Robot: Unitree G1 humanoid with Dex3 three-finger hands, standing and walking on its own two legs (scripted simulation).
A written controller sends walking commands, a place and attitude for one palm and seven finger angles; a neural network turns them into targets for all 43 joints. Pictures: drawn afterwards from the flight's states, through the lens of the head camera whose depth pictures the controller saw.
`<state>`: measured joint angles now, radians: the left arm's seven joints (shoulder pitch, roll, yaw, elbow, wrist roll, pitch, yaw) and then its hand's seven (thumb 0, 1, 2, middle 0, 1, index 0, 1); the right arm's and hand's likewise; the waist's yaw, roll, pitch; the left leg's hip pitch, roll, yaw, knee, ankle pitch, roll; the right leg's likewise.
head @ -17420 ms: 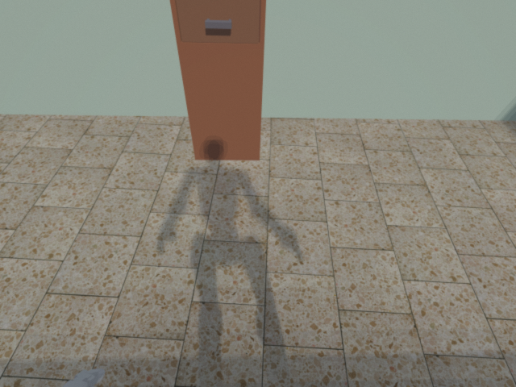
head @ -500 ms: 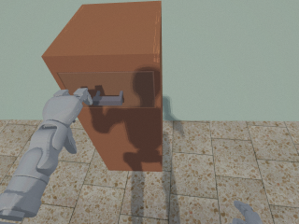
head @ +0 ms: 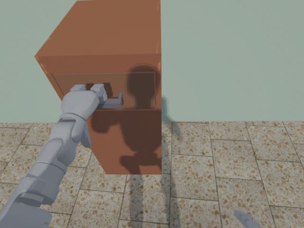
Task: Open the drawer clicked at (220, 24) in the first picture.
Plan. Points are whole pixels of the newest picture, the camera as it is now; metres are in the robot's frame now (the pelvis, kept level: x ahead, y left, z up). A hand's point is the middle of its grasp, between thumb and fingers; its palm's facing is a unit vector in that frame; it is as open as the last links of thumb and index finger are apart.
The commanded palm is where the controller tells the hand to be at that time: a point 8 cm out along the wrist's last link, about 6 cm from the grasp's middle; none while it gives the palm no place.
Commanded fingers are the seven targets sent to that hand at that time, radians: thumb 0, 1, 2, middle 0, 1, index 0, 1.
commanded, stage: move the hooked fingers above the handle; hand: left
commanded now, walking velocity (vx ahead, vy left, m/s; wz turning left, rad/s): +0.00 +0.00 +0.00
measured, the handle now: (107, 99) +0.52 +0.21 +0.01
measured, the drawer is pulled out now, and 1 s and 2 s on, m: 0.00 0.00 0.00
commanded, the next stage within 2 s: none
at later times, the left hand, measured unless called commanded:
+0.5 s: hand (103, 100) +0.46 +0.19 +0.06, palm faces -0.02 -0.05 -1.00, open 13.8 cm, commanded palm +0.45 +0.22 +0.12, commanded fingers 0.00 -0.50 0.30 -0.30 -1.20 -0.30 -1.20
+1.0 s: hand (101, 100) +0.46 +0.20 +0.06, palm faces -0.04 -0.04 -1.00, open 13.8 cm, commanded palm +0.45 +0.21 +0.13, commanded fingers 0.00 -0.50 0.30 -0.30 -1.20 -0.30 -1.20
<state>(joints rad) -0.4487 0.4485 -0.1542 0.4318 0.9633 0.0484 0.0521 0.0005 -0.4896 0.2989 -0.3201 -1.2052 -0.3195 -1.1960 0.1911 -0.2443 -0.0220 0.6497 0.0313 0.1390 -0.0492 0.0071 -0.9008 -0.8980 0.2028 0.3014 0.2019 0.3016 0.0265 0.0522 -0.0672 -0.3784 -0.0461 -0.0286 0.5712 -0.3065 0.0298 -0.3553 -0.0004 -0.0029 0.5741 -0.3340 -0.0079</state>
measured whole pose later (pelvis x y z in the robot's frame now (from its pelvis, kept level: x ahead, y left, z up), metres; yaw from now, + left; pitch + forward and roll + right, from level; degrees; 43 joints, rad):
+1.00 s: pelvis -0.01 +0.00 -0.01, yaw -1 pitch +13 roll -1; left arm -0.77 0.49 -0.09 0.90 1.03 -0.10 0.17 0.00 -0.49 0.30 -0.32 -1.21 -0.32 -1.20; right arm 0.33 -0.27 -0.06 0.68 0.02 0.12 -0.05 0.00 -0.90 -0.90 0.20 0.30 0.20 0.30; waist -0.07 0.03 -0.11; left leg -0.55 -0.02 -0.02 0.65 -0.33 0.02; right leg -0.52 0.03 0.00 0.63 -0.33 -0.01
